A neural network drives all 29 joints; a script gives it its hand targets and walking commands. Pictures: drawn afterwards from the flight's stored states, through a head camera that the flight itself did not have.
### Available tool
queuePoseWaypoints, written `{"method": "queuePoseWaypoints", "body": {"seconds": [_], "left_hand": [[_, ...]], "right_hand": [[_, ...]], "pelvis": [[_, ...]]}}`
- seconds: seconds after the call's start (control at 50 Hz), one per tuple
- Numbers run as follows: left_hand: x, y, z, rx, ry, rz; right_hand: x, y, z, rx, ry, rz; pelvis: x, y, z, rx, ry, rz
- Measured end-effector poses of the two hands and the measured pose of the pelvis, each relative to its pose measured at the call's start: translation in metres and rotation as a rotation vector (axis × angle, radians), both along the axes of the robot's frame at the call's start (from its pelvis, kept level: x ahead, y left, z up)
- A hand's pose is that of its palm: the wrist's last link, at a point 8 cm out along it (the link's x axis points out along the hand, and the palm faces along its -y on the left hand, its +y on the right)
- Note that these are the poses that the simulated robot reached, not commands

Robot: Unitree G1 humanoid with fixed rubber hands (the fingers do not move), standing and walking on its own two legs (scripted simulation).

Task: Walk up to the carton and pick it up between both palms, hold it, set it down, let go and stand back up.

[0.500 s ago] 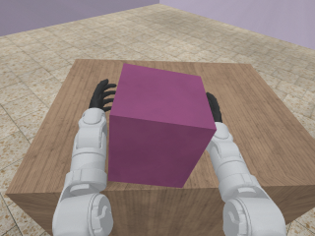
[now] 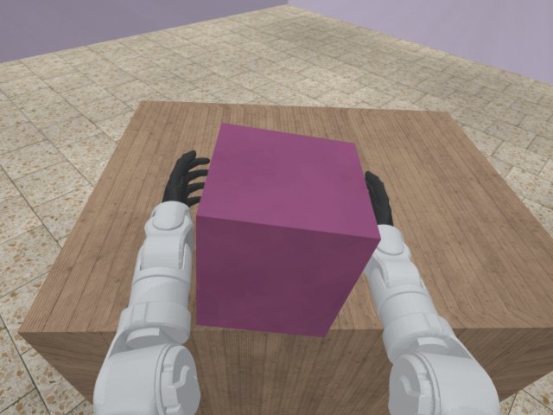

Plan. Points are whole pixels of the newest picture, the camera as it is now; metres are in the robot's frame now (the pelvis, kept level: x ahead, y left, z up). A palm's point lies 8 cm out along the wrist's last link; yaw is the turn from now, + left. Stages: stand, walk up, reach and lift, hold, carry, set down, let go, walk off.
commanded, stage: set down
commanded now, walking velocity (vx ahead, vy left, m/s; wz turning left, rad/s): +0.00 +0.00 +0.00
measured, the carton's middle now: (275, 234) +0.39 +0.01 +0.08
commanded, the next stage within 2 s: none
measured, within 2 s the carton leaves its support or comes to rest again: rests again in 1.68 s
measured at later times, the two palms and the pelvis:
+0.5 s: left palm (172, 211) +0.40 +0.16 +0.12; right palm (371, 224) +0.38 -0.14 +0.11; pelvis +0.00 +0.00 +0.00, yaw +0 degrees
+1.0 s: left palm (169, 217) +0.39 +0.17 +0.11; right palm (368, 224) +0.38 -0.13 +0.11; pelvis +0.00 +0.01 +0.00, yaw -1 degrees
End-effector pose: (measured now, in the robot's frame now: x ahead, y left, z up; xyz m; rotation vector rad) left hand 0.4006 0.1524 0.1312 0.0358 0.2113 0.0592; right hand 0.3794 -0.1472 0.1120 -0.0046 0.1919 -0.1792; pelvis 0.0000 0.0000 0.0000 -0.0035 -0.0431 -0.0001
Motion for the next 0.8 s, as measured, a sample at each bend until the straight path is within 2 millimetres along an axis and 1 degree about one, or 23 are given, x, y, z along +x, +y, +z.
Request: {"method": "queuePoseWaypoints", "body": {"seconds": [0.34, 0.72, 0.8], "left_hand": [[-0.003, 0.006, -0.009, -0.01, -0.004, 0.005], [-0.007, 0.015, -0.022, -0.011, 0.004, 0.012], [-0.007, 0.015, -0.022, -0.014, 0.002, 0.014]], "right_hand": [[0.0, 0.005, -0.001, -0.001, -0.014, 0.008], [0.002, 0.013, -0.002, -0.011, -0.041, 0.025], [0.002, 0.013, -0.003, -0.008, -0.045, 0.026]], "pelvis": [[-0.001, 0.001, 0.0, 0.0, -0.002, -0.003], [0.0, 0.008, 0.0, -0.002, 0.009, -0.007], [0.001, 0.009, 0.0, -0.002, 0.01, -0.009]]}}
